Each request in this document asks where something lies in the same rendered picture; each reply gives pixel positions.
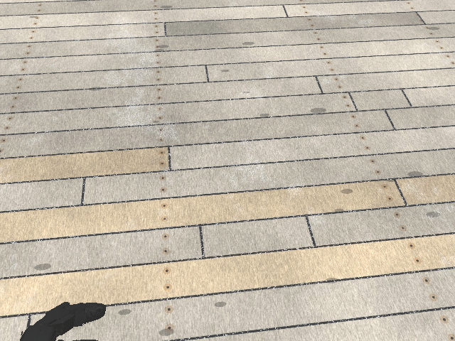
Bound left robot hand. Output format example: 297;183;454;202
20;302;106;341

